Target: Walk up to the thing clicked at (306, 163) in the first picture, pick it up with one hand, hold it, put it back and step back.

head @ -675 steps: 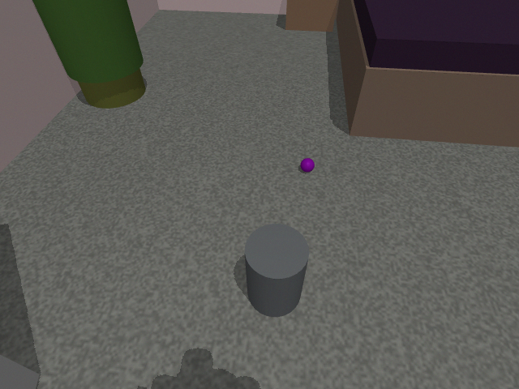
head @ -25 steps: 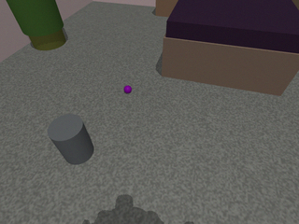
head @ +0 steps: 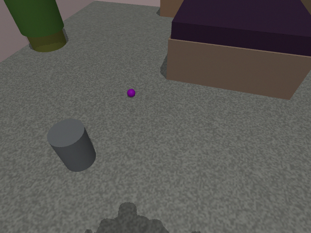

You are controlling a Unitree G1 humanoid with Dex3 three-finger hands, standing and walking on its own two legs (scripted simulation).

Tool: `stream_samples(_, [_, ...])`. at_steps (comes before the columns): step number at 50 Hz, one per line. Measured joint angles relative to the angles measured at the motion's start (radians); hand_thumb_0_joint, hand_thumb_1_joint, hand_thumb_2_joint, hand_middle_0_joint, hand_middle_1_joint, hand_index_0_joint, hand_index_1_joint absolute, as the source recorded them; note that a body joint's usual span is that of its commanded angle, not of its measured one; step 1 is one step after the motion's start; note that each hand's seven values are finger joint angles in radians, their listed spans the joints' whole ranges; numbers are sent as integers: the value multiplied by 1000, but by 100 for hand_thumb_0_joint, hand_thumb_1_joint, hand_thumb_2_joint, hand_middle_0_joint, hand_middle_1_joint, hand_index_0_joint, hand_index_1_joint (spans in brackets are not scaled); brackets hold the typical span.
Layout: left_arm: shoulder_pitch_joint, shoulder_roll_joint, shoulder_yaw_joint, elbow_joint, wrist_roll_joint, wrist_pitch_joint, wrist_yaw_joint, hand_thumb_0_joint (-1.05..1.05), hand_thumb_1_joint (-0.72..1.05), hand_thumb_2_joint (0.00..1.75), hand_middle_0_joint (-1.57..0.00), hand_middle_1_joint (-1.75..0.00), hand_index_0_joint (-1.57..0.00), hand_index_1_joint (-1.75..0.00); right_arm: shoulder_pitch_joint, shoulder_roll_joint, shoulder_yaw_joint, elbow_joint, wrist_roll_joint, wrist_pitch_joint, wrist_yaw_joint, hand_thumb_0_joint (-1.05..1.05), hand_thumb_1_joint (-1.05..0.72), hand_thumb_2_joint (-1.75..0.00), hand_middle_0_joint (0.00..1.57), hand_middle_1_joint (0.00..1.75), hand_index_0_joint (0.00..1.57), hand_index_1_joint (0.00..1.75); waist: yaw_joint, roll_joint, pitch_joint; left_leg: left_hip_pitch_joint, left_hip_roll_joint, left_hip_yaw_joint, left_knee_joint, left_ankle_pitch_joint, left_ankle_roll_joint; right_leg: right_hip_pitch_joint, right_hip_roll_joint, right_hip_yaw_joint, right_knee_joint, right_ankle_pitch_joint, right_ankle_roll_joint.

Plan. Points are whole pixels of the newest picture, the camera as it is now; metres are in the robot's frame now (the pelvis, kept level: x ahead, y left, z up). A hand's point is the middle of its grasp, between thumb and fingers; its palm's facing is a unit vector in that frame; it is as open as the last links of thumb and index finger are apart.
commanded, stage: stand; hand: left
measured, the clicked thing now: (131, 92) +1.47 +0.28 -0.74
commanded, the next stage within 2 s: walk up in 0.12 s
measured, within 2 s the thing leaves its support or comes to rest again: neither
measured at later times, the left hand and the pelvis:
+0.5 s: hand out of the picture +0.09 +0.36 -0.18, palm faces +0.02 -0.93 -0.38, open 7.4 cm; pelvis +0.09 +0.06 -0.03, yaw +2 degrees
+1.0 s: hand (82, 151) +0.43 +0.29 -0.13, palm faces +0.00 -0.93 -0.38, open 7.4 cm; pelvis +0.32 +0.03 -0.02, yaw +1 degrees
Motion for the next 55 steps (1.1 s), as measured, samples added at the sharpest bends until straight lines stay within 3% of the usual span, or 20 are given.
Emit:
stream_samples(6, [0, 1, 0, -2, 0, 1, 0, 1, 91, 90, -20, -30, -20, -30, 0, 0, 0, 1, 1, 0, 0, 1, -90, -90, 21, 30, 20, 30, -1, 0, 1, 2, -2, 2, -3, 1, 1, -2, -2, 2, 3, -1, 1])
stream_samples(10, [41, 12, 45, -47, 21, -17, -40, 1, 91, 90, -20, -30, -20, -30, 50, -12, -45, -40, -18, -7, 37, 1, -90, -90, 21, 30, 20, 30, 1, 5, -29, -69, -5, 0, 160, -203, 60, -43, -4, -9, 111, -154, -31])
stream_samples(12, [61, 23, 62, -76, 31, -35, -48, 1, 90, 90, -20, -30, -21, -30, 71, -27, -62, -50, -25, -2, 43, 1, -90, -90, 21, 30, 20, 30, 9, 3, -35, -148, -6, 18, 320, -242, 64, -34, -13, -23, 99, -89, -38])
stream_samples(15, [95, 35, 76, -100, 36, -48, -50, 0, 90, 90, -20, -30, -21, -30, 82, -58, -82, -58, -25, -5, 58, 1, -90, -90, 21, 30, 20, 30, 34, 16, -21, -239, 10, 23, 435, -246, 59, 11, -17, -37, 65, -86, -30])
stream_samples(19, [145, 84, 87, -107, 37, -32, -59, 1, 90, 90, -20, -30, -21, -30, 91, -76, -105, -93, -30, -25, 80, 1, -90, -90, 21, 30, 20, 30, 40, 1, -10, -264, 44, 47, 319, -175, 44, 61, -38, -49, 77, -137, -8])
stream_samples(21, [165, 107, 90, -109, 33, -20, -63, 1, 90, 90, -20, -30, -21, -30, 95, -82, -118, -112, -33, -40, 81, 1, -90, -90, 21, 30, 20, 30, 37, -15, -4, -243, 40, 68, 265, -62, 35, 54, -62, -46, 163, -207, -6])
stream_samples(22, [175, 116, 91, -110, 32, -14, -61, 1, 90, 90, -20, -30, -20, -30, 92, -81, -123, -121, -35, -49, 78, 1, -90, -90, 21, 30, 20, 30, 39, -36, 3, -236, 25, 90, 282, -23, 38, 27, -88, -30, 252, -249, -29])
stream_samples(24, [181, 117, 87, -99, 28, 2, -54, 1, 91, 90, -20, -30, -20, -30, 95, -74, -126, -148, -32, -65, 69, 1, -90, -90, 21, 30, 20, 30, 22, -49, 3, -232, 14, 108, 329, -72, 47, -81, -57, 62, 515, -311, -53])
stream_samples(26, [175, 117, 74, -96, 17, 6, -51, 1, 91, 90, -20, -30, -20, -30, 111, -59, -115, -164, -21, -70, 63, 1, -90, -90, 21, 30, 20, 30, 7, -60, 0, -189, 8, 119, 299, -93, 60, -189, -17, 109, 697, -271, -61])
stream_samples(28, [166, 115, 66, -105, 7, -6, -56, 1, 91, 90, -20, -30, -20, -30, 133, -46, -100, -174, -15, -71, 59, 1, -90, -90, 21, 30, 20, 30, 2, -72, 0, -132, 2, 130, 241, -90, 63, -273, -17, 110, 742, -205, -51])
stream_samples(34, [139, 95, 61, -149, 10, -17, -87, 1, 91, 90, -20, -30, -20, -30, 194, -34, -80, -189, -11, -77, 59, 1, -90, -90, 21, 30, 20, 30, -14, -69, 7, 23, -11, 151, 100, -97, 63, -407, -74, 67, 540, -71, 2])
stream_samples(39, [103, 80, 62, -168, 15, -13, -105, 1, 91, 90, -20, -30, -20, -30, 231, -48, -81, -201, -8, -77, 60, 1, -90, -90, 21, 30, 20, 30, -31, -41, 13, 115, -9, 158, 72, -158, 37, -412, -104, 38, 344, 55, -11])
stream_samples(43, [76, 78, 68, -185, 14, -24, -102, 1, 91, 90, -20, -30, -20, -30, 260, -60, -83, -211, -8, -66, 51, 1, -89, -90, 21, 30, 20, 30, -43, -11, 3, 146, 17, 150, 153, -272, 7, -340, -79, 0, 260, 60, -33])
stream_samples(45, [50, 62, 77, -203, 15, -42, -88, 1, 91, 90, -20, -30, -20, -30, 256, -67, -83, -208, -5, -54, 40, 1, -90, -90, 21, 30, 20, 30, -39, 34, 22, 87, 69, 120, 356, -315, 34, -325, -46, -30, 313, 44, -22])
stream_samples(47, [44, 52, 74, -234, 3, -62, -76, 1, 91, 90, -20, -30, -20, -30, 234, -61, -74, -201, 0, -39, 34, 1, -90, -90, 21, 30, 20, 30, -23, 33, 36, -34, 44, 59, 636, -306, 54, -307, -46, -32, 349, -12, -22])
stream_samples(49, [55, 35, 62, -253, -8, -68, -67, 1, 91, 90, -20, -30, -20, -30, 210, -66, -70, -201, 6, -36, 34, 1, -90, -90, 21, 30, 20, 30, -9, 41, 42, -145, 21, 26, 801, -261, 66, -258, -43, -34, 317, -27, -25])
stream_samples(52, [91, 20, 50, -259, -11, -70, -59, 0, 91, 90, -20, -30, -20, -30, 182, -73, -70, -220, 6, -44, 45, 1, -90, -90, 21, 30, 20, 30, 0, 54, 31, -272, 37, 26, 797, -182, 66, -184, -31, -38, 236, -27, -28])
stream_samples(55, [132, 22, 47, -261, -3, -70, -59, 0, 90, 90, -20, -30, -21, -30, 164, -77, -77, -239, -3, -48, 62, 1, -90, -90, 21, 30, 20, 30, 8, 54, 22, -351, 65, 40, 662, -134, 46, -124, -19, -42, 178, -39, -33])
